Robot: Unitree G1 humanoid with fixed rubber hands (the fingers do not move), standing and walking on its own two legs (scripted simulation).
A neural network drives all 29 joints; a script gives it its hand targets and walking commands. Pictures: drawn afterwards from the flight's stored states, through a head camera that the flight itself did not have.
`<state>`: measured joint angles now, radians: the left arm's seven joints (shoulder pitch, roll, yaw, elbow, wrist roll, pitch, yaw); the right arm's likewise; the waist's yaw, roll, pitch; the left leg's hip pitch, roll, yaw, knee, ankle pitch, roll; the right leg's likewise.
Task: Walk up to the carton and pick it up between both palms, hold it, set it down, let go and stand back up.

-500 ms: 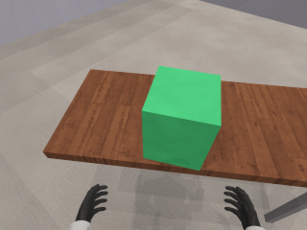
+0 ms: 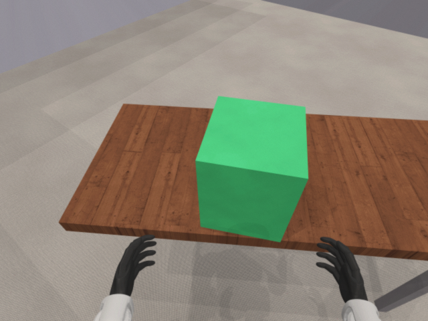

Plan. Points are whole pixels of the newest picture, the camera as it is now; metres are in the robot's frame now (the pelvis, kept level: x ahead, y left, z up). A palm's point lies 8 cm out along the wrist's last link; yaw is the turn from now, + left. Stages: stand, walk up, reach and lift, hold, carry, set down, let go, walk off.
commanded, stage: reach and lift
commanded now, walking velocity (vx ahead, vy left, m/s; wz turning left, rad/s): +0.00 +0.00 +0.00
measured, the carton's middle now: (249, 170) +0.43 -0.08 +0.00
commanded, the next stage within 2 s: none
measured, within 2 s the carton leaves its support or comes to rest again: neither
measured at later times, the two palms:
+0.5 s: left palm (140, 231) +0.27 +0.15 +0.03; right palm (357, 242) +0.24 -0.25 +0.02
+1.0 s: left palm (145, 182) +0.34 +0.14 +0.08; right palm (357, 197) +0.31 -0.26 +0.07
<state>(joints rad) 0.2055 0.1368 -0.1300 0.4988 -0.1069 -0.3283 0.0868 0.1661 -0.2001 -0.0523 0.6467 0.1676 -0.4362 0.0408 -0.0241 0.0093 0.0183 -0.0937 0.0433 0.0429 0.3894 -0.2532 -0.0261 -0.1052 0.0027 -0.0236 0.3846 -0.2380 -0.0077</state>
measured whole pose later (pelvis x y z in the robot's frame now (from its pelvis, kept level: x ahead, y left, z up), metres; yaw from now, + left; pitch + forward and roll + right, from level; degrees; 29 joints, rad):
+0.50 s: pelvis -0.02 -0.01 +0.00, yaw -1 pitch +0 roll +0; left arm -0.07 0.14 -0.11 0.38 -0.14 0.00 0.11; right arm -0.08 -0.26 -0.04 0.55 0.26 -0.14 0.00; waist -0.02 -0.01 -0.03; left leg -0.14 0.05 0.05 0.33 -0.19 -0.03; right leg -0.17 0.02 0.01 0.35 -0.18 -0.02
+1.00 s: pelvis -0.01 -0.01 +0.00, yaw -3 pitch +3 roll +0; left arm -0.31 0.15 0.04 0.25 -0.11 0.34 0.09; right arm -0.32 -0.30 -0.02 0.49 0.31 0.07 -0.06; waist -0.04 0.00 -0.03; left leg -0.16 0.06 0.06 0.31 -0.19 -0.04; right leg -0.20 0.03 0.03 0.32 -0.16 -0.02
